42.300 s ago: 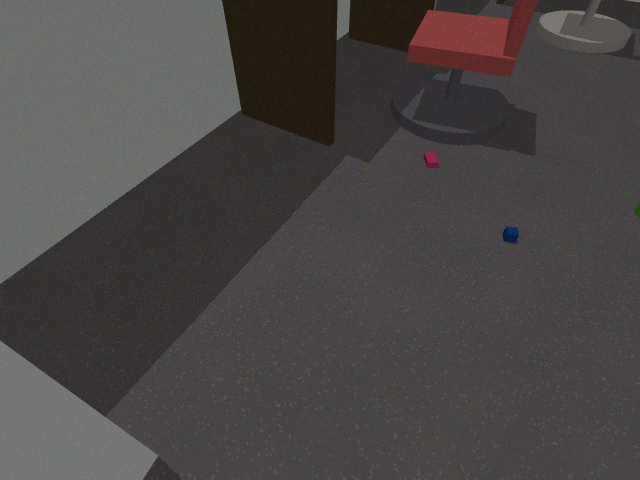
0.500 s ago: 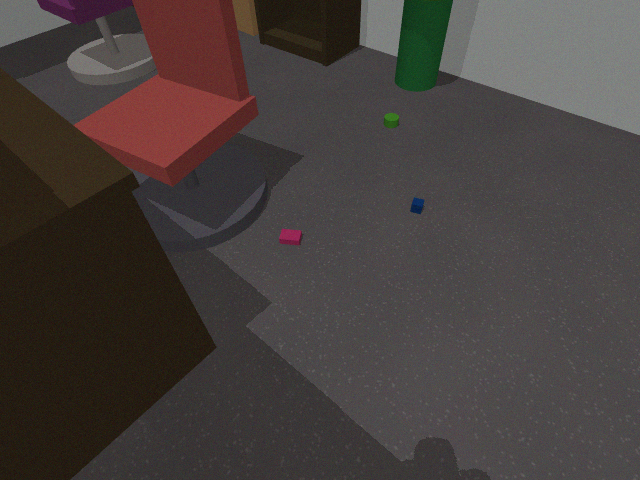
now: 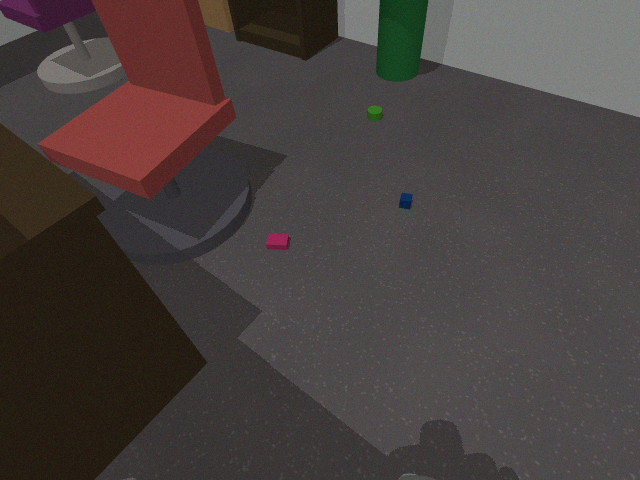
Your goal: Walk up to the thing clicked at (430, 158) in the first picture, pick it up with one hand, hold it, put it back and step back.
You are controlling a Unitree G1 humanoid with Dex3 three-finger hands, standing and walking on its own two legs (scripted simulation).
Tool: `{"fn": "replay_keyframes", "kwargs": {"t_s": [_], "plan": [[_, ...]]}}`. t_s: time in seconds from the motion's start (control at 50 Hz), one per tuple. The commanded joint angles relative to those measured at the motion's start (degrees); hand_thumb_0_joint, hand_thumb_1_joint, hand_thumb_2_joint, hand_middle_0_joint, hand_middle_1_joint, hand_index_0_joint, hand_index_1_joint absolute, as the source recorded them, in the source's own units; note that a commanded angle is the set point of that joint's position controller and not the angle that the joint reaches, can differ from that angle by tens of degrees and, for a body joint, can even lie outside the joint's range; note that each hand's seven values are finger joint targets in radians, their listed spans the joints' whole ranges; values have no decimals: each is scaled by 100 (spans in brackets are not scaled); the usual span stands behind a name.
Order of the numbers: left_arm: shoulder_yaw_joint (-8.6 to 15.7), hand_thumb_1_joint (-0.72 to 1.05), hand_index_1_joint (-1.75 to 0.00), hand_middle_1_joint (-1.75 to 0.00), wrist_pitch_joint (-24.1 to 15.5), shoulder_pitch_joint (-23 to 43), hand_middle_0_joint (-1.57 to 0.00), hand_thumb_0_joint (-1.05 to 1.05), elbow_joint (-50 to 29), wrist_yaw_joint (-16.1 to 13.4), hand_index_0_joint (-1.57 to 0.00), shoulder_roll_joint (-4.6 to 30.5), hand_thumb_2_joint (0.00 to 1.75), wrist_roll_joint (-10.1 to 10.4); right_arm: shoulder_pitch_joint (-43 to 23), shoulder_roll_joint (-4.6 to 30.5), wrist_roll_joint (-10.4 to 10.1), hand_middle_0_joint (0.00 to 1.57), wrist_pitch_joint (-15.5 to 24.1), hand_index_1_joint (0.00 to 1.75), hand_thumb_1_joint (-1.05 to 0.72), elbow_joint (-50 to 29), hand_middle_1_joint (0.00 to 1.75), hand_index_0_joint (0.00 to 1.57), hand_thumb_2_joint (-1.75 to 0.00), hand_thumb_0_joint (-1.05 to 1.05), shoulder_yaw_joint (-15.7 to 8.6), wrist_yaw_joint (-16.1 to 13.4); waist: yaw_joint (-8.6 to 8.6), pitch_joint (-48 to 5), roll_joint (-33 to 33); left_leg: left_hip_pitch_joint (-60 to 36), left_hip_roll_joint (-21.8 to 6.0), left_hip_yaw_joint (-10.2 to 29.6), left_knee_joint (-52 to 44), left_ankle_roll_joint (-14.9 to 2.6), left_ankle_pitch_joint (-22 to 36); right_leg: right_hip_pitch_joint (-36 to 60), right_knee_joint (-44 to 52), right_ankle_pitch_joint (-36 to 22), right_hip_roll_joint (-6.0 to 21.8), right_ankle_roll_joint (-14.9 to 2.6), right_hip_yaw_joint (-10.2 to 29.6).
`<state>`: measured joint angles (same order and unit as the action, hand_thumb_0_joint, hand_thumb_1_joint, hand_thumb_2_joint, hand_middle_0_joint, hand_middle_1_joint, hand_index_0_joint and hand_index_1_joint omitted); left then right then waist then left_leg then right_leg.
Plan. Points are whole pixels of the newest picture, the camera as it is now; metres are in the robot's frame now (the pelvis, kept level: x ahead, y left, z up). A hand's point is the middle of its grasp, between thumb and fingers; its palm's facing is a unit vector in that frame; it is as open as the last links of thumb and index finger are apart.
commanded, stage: step back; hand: left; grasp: from above
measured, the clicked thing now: (277, 241) +1.06 +0.24 -0.74
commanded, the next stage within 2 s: stand in 0.20 s
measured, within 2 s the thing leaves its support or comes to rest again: neither
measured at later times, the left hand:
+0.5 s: hand out of the picture +0.12 +0.27 -0.14, palm faces -0.01 -0.95 -0.32, open 7.4 cm
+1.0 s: hand out of the picture +0.08 +0.25 -0.13, palm faces -0.01 -0.93 -0.37, open 7.4 cm
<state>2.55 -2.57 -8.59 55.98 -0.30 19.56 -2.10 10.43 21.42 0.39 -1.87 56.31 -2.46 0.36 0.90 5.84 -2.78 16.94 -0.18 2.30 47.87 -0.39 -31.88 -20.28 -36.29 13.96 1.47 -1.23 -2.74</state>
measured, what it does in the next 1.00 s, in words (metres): stands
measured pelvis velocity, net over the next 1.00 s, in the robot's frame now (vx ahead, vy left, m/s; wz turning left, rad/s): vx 0.01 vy -0.01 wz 0.00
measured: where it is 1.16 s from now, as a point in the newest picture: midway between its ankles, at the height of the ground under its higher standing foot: outside the picture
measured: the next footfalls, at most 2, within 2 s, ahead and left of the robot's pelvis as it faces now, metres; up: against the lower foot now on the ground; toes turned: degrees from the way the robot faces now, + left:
none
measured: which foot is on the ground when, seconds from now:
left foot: down 0.00-1.00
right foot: down 0.00-1.00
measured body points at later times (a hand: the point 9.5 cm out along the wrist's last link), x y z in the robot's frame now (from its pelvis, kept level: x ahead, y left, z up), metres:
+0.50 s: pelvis +0.03 +0.02 +0.02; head +0.04 +0.02 +0.47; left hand +0.12 +0.31 -0.11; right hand +0.13 -0.28 -0.10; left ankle +0.00 +0.15 -0.72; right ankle +0.06 -0.11 -0.72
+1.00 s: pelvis +0.01 -0.01 +0.02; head +0.02 -0.02 +0.47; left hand +0.08 +0.30 -0.10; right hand +0.08 -0.31 -0.12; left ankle +0.00 +0.15 -0.72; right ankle +0.06 -0.11 -0.72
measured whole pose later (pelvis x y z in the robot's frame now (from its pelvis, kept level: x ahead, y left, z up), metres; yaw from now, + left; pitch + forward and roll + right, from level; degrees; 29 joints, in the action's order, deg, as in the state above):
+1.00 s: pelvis +0.01 -0.01 +0.02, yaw +0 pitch -3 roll +1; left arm 0.2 -1.1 -5.8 66.4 0.8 20.7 -0.8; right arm 7.3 20.3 0.8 0.1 65.3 -0.6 1.0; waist 0.6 3.5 -1.0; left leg 4.4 -3.4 0.2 18.5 3.4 -11.1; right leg -10.8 -20.6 6.9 0.8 -1.0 -3.2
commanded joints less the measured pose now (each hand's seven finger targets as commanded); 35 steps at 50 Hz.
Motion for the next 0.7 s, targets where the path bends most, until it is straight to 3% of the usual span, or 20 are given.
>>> {"fn": "replay_keyframes", "kwargs": {"t_s": [0.0, 0.04, 0.06, 0.08, 0.1, 0.12, 0.14, 0.16, 0.18, 0.22, 0.28, 0.32, 0.38, 0.44, 0.48, 0.54, 0.58, 0.68], "plan": [[465, 90, -30, -30, -102, 137, -20, 0, -352, -142, -20, 1714, 90, 48, 285, 1018, 61, 20, 163, 30, -90, -140, 30, 20, -90, 0, -250, -84, 46, -883, 1236, 261, -175, -44, -551, 43, 292, 882, 1122, -956, 1497, -905, 1669], [434, 90, -30, -30, -45, 316, -20, 0, -346, -139, -20, 1666, 90, 98, 358, 911, 90, 20, 214, 30, -90, -27, 30, 20, -90, 0, -242, -104, -78, -1044, 1339, -240, -92, -306, -1656, 53, 867, 858, 683, -1789, 1307, -771, 1218], [400, 90, -30, -30, -14, 454, -20, 0, -354, -132, -20, 1605, 90, 135, 473, 947, 126, 20, 234, 30, -90, 79, 30, 20, -90, 0, -270, -109, -188, -1085, 1161, -548, -53, -345, -2143, 60, 1625, 686, 484, -1733, 1165, -584, 997], [345, 90, -30, -30, 8, 529, -20, 0, -421, -128, -20, 1441, 90, 162, 487, 1056, 147, 20, 260, 30, -90, 136, 30, 20, -90, 0, -319, -129, -205, -1210, 955, -773, -234, -69, -2210, -25, 2312, 614, 194, -1813, 996, -392, 819], [295, 90, -30, -30, 38, 498, -20, 0, -455, -118, -20, 1261, 90, 196, 313, 1299, 185, 20, 278, 30, -90, 89, 30, 20, -90, 0, -370, -147, -106, -1199, 495, -767, -785, 685, -2298, -237, 2846, 275, -79, -1303, 679, -184, 628], [255, 90, -30, -30, 77, 617, -20, 0, -407, -106, -20, 1211, 90, 226, -203, 1527, 151, 20, 283, 30, -90, -18, 30, 20, -90, 0, -369, -130, 1, -923, 36, -217, -1107, 1004, -2400, -539, 2362, 297, -17, -50, 238, -55, 240], [273, 90, -30, -30, 91, 570, -20, 0, -262, -109, -20, 1289, 90, 211, -560, 1553, 118, 20, 269, 30, -90, -57, 30, 20, -90, 0, -346, -91, 81, -666, -166, 252, -1210, 977, -2379, -723, 2002, 651, 58, 521, 113, -30, 170], [253, 90, -30, -30, 62, 448, -20, 0, -138, -106, -20, 1291, 90, 175, -744, 1336, 117, 20, 267, 30, -90, -17, 30, 20, -90, 0, -277, -73, 184, -610, 24, 319, -1108, 744, -2294, -641, 2027, 904, 367, 243, 215, -26, 240], [154, 90, -30, -30, 47, 434, -20, 0, -1, -30, -20, 1125, 90, 203, -485, 1102, 55, 20, 366, 30, -90, -21, 30, 20, -90, 0, -187, -44, 98, -703, 358, 261, -935, 797, -2509, -418, 2142, 1276, 596, -330, 416, -50, 519], [170, 90, -30, -30, 21, 455, -20, 0, 76, 13, -20, 1204, 90, 189, -307, 1123, 57, 20, 466, 30, -90, 94, 30, 20, -90, 0, -143, -75, -13, -814, 135, -131, -841, 621, -2632, -188, 3038, 1363, 500, -1378, 515, -65, 528], [78, 90, -30, -30, 49, 515, -20, 0, 189, 22, -20, 1148, 90, 228, -545, 1210, 48, 20, 501, 30, -90, 207, 30, 20, -90, 0, -148, -81, 31, -813, -211, -531, -799, 439, -2614, -124, 3552, 1379, 796, -1479, 533, -59, 494], [54, 90, -30, -30, 54, 556, -20, 0, 234, 16, -20, 1200, 90, 230, -510, 1133, 17, 20, 492, 30, -90, 235, 30, 20, -90, 0, -128, -94, -32, -996, -150, -954, -761, 280, -2538, -44, 4258, 1433, 855, -2005, 568, -96, 488], [23, 90, -30, -30, 64, 602, -20, 0, 321, 10, -20, 1261, 90, 201, -489, 1110, -16, 20, 469, 30, -90, 319, 30, 20, -90, 0, -99, -110, -66, -976, -126, -1051, -782, 231, -2687, -14, 4417, 1570, 1006, -2142, 561, -44, 449], [-12, 90, -30, -30, 82, 686, -20, 0, 413, 24, -20, 1261, 90, 189, -687, 1035, -25, 20, 414, 30, -90, 310, 30, 20, -90, 0, -71, -107, -63, -850, 21, -900, -760, 225, -2970, -14, 3302, 1639, 1331, -1645, 591, 9, 501], [-30, 90, -30, -30, 83, 712, -20, 0, 448, 27, -20, 1240, 90, 165, -724, 1044, -11, 20, 390, 30, -90, 330, 30, 20, -90, 0, -68, -103, -82, -788, 75, -899, -752, 198, -3096, 6, 3023, 1596, 1448, -1524, 603, 17, 525], [-37, 90, -30, -30, 50, 699, -20, 0, 526, 22, -20, 1261, 90, 166, -793, 1058, -7, 20, 385, 30, -90, 368, 30, 20, -90, 0, -67, -86, -80, -804, 146, -1047, -746, 166, -3126, 13, 3026, 1592, 1592, -1611, 650, 24, 565], [-34, 90, -30, -30, 33, 711, -20, 0, 571, 18, -20, 1292, 90, 159, -819, 1016, 1, 20, 363, 30, -90, 390, 30, 20, -90, 0, -65, -73, -88, -683, 218, -1066, -718, 152, -3207, 26, 2627, 1434, 1749, -1258, 645, 41, 587], [-27, 90, -30, -30, -6, 715, -20, 0, 614, 22, -20, 1302, 90, 160, -783, 1031, 14, 20, 367, 30, -90, 434, 30, 20, -90, 0, -49, -40, -102, -672, 298, -1058, -719, 145, -3287, 42, 2396, 1446, 1897, -1136, 676, 43, 643]]}}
